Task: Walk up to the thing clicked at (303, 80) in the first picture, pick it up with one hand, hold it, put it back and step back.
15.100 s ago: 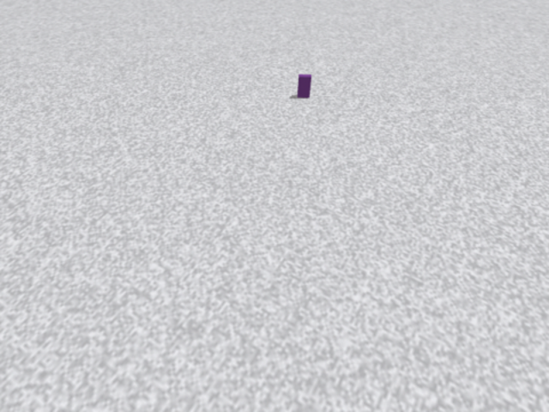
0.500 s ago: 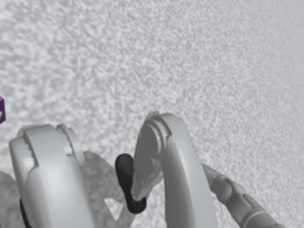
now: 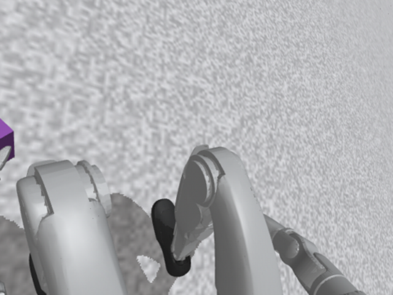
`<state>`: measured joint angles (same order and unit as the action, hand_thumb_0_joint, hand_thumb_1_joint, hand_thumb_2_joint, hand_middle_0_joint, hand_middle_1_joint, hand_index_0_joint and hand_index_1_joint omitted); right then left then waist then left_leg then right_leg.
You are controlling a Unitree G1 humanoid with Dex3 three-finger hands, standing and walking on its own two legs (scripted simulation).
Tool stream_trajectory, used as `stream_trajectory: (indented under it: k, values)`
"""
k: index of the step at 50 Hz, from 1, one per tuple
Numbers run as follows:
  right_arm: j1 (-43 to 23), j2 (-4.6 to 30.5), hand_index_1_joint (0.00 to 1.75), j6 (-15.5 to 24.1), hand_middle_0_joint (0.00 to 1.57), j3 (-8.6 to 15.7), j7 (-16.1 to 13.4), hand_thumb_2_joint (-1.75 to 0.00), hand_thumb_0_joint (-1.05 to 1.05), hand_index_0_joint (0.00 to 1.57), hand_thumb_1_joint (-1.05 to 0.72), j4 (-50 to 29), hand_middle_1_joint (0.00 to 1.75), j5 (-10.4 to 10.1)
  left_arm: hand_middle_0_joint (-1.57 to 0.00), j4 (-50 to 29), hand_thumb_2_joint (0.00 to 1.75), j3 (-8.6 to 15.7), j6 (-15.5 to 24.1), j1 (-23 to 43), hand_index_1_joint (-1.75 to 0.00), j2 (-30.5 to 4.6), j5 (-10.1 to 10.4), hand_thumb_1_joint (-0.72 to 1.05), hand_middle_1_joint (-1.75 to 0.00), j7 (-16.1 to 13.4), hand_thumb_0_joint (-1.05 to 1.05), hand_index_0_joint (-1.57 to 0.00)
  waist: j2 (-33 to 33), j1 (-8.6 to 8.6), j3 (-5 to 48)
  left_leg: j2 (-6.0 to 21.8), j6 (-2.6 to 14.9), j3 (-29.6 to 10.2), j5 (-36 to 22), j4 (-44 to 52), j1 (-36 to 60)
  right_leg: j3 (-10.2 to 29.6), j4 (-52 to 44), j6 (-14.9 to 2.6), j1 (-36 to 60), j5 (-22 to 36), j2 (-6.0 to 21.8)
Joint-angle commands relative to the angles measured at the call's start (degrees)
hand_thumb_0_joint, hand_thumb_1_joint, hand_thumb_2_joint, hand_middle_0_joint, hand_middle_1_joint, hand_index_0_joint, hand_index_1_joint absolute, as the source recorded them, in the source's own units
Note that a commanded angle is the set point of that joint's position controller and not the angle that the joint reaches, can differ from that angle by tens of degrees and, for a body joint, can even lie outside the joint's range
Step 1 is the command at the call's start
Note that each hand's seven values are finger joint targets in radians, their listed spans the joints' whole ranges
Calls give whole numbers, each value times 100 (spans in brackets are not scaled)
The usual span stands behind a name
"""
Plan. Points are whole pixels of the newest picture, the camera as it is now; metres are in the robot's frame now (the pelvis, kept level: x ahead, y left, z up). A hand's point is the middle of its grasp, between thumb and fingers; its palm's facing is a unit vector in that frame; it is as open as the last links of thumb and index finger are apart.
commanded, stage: settle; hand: left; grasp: from the side
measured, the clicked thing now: out of the picture +0.37 +0.27 -0.20
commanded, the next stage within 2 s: hold in 1.84 s
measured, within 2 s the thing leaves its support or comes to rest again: leaves its support in 0.10 s
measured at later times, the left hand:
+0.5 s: hand out of the picture +0.36 +0.29 -0.10, palm faces +0.36 -0.93 -0.02, open 7.9 cm
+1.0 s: hand out of the picture +0.35 +0.29 +0.00, palm faces +0.32 -0.94 -0.08, open 8.0 cm
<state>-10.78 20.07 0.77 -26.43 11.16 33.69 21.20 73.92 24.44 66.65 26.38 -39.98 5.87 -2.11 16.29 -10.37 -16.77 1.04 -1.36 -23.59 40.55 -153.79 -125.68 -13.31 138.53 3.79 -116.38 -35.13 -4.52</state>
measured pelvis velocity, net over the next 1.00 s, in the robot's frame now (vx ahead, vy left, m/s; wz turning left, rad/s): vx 0.02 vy -0.02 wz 0.14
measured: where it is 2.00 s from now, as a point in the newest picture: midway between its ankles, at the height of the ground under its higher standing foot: (125, 273)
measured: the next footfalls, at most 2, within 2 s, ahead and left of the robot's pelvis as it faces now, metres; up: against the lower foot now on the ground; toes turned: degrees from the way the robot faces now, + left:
none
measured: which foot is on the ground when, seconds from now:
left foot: down 0.00-1.00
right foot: down 0.00-1.00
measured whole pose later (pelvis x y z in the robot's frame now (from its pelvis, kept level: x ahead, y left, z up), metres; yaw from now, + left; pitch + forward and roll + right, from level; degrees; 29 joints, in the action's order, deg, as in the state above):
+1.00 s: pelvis +0.02 -0.02 +0.05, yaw +8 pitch +27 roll -8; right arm -0.8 16.6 -2.6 -5.3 7.0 37.9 6.3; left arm 40.3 18.4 40.2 19.8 -23.9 9.6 8.4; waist 2.4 -4.0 2.6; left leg 1.7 -2.2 -10.9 39.4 -139.3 -127.9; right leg -4.7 134.1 2.0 -123.1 -38.7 0.1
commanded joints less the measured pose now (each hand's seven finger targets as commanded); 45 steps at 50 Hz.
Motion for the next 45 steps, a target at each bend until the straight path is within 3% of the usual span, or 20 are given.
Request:
stream_trajectory:
  k: [1,4,5,7,11,15,17,19,21,23,24,27,29,31,32,34,35,38,42,45]
  values:
    - [96,2042,30,-37,20,749,-127,-90,0,20,-91,-105,30,-23,-133,-1020,124,71,473,1156,-134,-794,-48,55,-132,-24,0,-132,-3186,-562,3137,286,-77,733,-340,2107,2097,-700,-906,-435,1122,704,-173]
    - [137,2068,30,-56,20,840,-123,-90,0,20,-91,-109,30,-15,-135,-1335,126,151,404,1075,-136,-851,-120,54,-134,-49,0,-133,-3465,-492,3386,305,-137,723,-580,2194,2407,-692,-833,-449,1125,861,-153]
    - [144,2070,30,-55,20,873,-112,-90,0,20,-91,-68,30,-30,-134,-1324,125,24,371,1036,-135,-682,-108,53,-133,-28,0,-133,-3469,-512,3360,303,-146,718,-585,2213,2440,-686,-806,-452,1056,878,-141]
    - [175,2060,30,-50,20,917,-98,-90,0,20,-91,-76,30,-70,-136,-1549,125,5,319,1038,-136,-617,-39,51,-134,-7,0,-135,-3497,-531,3448,280,-134,754,-575,2209,2382,-664,-848,-448,1109,919,-134]
    - [278,2005,30,-53,20,1058,-87,-90,0,20,-91,-67,30,-165,-137,-1729,124,-58,101,795,-137,-470,-22,49,-136,10,0,-136,-3425,-399,3542,243,-106,844,-504,2275,2267,-594,-918,-456,1085,858,-116]
    - [310,1948,30,-40,20,1243,-87,-90,0,20,-90,-158,30,-274,-138,-2404,125,-40,-104,883,-139,-539,-34,45,-137,21,0,-137,-3555,-249,3786,218,-78,954,-387,2368,2281,-492,-960,-488,1002,789,-94]
    - [373,1911,30,-43,20,1324,-70,-90,0,20,-90,-163,30,-343,-138,-2517,124,-203,-239,700,-139,-275,4,46,-138,67,0,-137,-3500,-252,3872,203,-77,975,-435,2410,2261,-467,-960,-498,953,826,-78]
    - [465,1854,30,-45,20,1405,-81,-90,0,20,-90,-144,30,-429,-138,-2792,123,-162,-377,757,-139,-297,44,43,-138,84,0,-137,-3496,-150,3934,182,-48,1017,-335,2476,2174,-407,-1008,-512,894,743,-66]
    - [573,1782,30,-59,20,1501,-77,-90,0,20,-90,-52,30,-512,-139,-2859,123,-410,-555,719,-140,23,46,41,-139,141,0,-138,-3467,-159,3847,183,-51,1019,-128,2605,2152,-363,-1037,-515,668,549,-28]
    - [637,1721,30,-61,20,1637,-95,-89,0,20,-90,-47,30,-586,-140,-3267,123,-253,-688,771,-141,-120,58,40,-140,157,0,-139,-3489,-10,4014,169,-10,1093,31,2648,2147,-278,-1115,-517,680,422,-24]
    - [674,1715,30,-55,20,1718,-104,-89,0,20,-90,-50,30,-629,-140,-3483,122,-269,-776,727,-141,-98,56,38,-140,173,0,-140,-3539,79,4201,164,-20,1131,-89,2688,2255,-235,-1089,-526,673,509,0]
    - [775,1590,30,-53,20,1888,-124,-89,0,20,-90,-38,30,-782,-142,-3820,121,-502,-1039,741,-141,225,100,37,-140,292,0,-141,-3586,73,4369,138,-9,1169,-19,2857,2297,-149,-1135,-557,513,433,31]
    - [840,1499,30,-84,20,1935,-160,-89,0,20,-90,-53,30,-901,-143,-3589,123,-464,-1268,586,-144,355,143,34,-143,309,0,-143,-3273,85,4295,106,52,1237,204,2868,2029,-86,-1304,-545,539,262,39]
    - [914,1509,30,-96,20,2127,-215,-89,0,20,-90,-68,30,-977,-141,-4463,123,-459,-1324,1035,-144,228,173,31,-142,336,0,-141,-3435,242,4605,75,70,1358,124,2938,2055,0,-1347,-568,610,308,63]
    - [1023,1466,30,-117,20,2155,-222,-89,0,20,-90,1,30,-1023,-141,-4096,123,-439,-1461,479,-144,381,180,34,-143,366,0,-142,-3390,328,4690,61,53,1375,-112,2994,2188,21,-1330,-573,664,446,81]
    - [1068,1397,30,-128,20,2254,-260,-89,0,20,-90,-24,30,-1134,-145,-4398,124,-514,-1598,666,-146,498,249,36,-145,463,0,-145,-3325,326,4803,60,67,1425,-189,3003,2182,84,-1356,-607,582,500,83]
    - [1117,1325,30,-154,20,2247,-288,-89,0,20,-90,16,30,-1195,-146,-4172,126,-529,-1676,592,-148,605,297,35,-147,516,0,-146,-3148,267,4789,36,102,1453,-176,2978,2066,111,-1415,-595,637,482,90]
    - [1214,1205,30,-190,20,2326,-350,-89,0,20,-90,71,30,-1296,-144,-4292,126,-354,-1826,484,-148,489,343,32,-147,639,0,-144,-2966,441,5022,22,139,1564,-352,2982,2046,232,-1509,-583,856,525,112]
    - [1247,1110,30,-201,20,2471,-420,-89,0,20,-90,33,30,-1410,-145,-4508,129,-401,-1997,617,-152,698,447,28,-151,829,0,-146,-2779,467,5197,-13,174,1681,-253,3104,2033,321,-1638,-581,871,361,142]
    - [1254,1051,30,-212,20,2565,-489,-89,0,20,-90,-15,30,-1504,-143,-4596,127,-342,-2126,495,-150,629,471,26,-150,961,0,-144,-2745,561,5381,-24,185,1770,-254,3208,2061,393,-1717,-584,943,264,177]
